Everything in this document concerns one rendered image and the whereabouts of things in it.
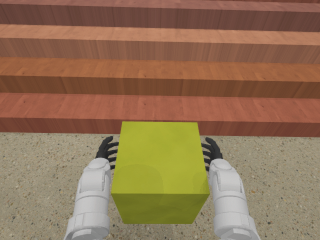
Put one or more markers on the robot left forearm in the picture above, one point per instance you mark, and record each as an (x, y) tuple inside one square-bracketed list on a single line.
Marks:
[(90, 219)]

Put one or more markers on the robot left hand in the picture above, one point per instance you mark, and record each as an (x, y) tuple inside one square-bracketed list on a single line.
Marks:
[(103, 150)]

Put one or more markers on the carton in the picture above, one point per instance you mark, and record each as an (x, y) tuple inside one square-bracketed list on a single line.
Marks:
[(160, 175)]

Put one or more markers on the robot right hand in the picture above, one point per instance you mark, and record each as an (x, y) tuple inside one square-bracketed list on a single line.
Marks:
[(214, 152)]

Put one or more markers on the robot right forearm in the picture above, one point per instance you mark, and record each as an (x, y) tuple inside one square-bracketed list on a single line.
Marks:
[(232, 219)]

